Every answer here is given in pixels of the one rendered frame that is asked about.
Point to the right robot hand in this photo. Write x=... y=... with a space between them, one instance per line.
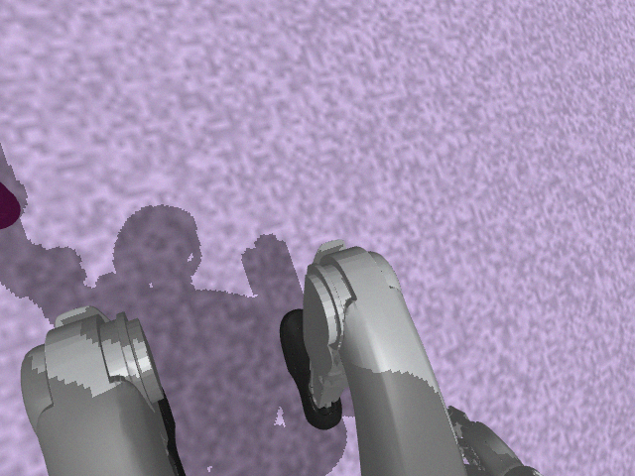
x=486 y=453

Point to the left robot foot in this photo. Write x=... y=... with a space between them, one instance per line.
x=170 y=427

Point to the right robot foot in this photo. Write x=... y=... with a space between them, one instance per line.
x=298 y=364

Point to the cup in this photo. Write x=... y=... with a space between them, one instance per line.
x=9 y=207

